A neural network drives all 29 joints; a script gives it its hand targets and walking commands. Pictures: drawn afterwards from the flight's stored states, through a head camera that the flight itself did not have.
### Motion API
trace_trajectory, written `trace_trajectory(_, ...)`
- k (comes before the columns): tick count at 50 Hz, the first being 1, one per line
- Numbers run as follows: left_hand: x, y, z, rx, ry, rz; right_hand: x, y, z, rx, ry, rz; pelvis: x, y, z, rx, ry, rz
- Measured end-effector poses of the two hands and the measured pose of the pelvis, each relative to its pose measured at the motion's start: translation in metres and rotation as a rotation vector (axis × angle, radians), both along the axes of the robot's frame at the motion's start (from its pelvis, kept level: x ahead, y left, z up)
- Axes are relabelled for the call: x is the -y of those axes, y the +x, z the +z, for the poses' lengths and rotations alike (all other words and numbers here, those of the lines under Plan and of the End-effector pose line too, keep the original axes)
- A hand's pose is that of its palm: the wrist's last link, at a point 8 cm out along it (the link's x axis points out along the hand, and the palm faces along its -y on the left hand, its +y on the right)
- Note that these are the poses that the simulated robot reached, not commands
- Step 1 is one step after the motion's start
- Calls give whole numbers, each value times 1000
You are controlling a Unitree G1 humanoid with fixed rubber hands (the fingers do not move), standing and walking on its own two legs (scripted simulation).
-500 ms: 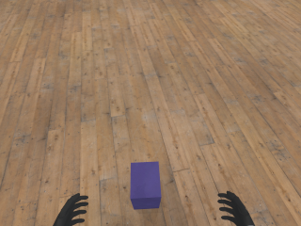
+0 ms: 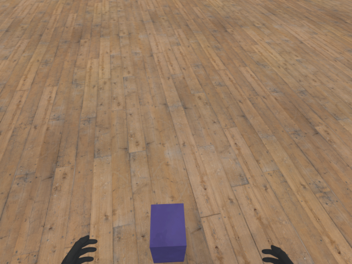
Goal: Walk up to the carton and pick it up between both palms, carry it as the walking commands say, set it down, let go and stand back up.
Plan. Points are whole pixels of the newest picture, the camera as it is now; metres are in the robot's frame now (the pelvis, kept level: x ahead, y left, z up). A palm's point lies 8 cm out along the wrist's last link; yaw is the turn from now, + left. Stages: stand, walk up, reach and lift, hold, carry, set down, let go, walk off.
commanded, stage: stand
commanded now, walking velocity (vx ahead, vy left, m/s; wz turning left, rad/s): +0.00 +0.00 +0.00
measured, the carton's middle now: (168, 234) +0.41 +0.03 -0.63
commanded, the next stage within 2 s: none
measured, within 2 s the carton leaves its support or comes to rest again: neither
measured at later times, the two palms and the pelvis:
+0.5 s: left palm out of the picture +0.09 +0.27 -0.12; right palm out of the picture +0.14 -0.25 -0.12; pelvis +0.04 +0.00 -0.02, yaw +5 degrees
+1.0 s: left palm out of the picture +0.00 +0.26 -0.13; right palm out of the picture +0.09 -0.25 -0.14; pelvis +0.02 +0.00 -0.01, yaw +7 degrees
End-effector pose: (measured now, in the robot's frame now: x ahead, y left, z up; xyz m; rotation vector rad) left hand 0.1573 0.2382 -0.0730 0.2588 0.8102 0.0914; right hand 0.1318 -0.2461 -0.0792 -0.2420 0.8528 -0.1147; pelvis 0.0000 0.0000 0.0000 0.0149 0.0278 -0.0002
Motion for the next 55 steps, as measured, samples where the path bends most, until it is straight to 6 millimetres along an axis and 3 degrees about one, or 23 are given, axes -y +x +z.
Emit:
trace_trajectory(7,-30,-31,-19,-59,60,92,17,-32,-25,-142,-53,-12,1,19,-7,-52,3,26)
trace_trajectory(14,-38,-51,-33,-144,63,146,14,-16,-35,-175,-56,11,0,34,-12,-65,2,47)
trace_trajectory(21,-37,-65,-41,-203,62,185,5,4,-42,-167,-42,36,-1,43,-15,-63,-3,70)
trace_trajectory(27,-34,-78,-47,-247,53,205,1,7,-45,-186,-40,49,-1,43,-15,-55,-5,85)
trace_trajectory(45,-25,-144,-58,-391,31,258,4,-26,-51,-297,-64,75,2,26,-13,-23,-10,121)
trace_trajectory(55,-5,-176,-66,-476,-10,282,5,-51,-57,-372,-49,81,7,20,-11,-11,-10,133)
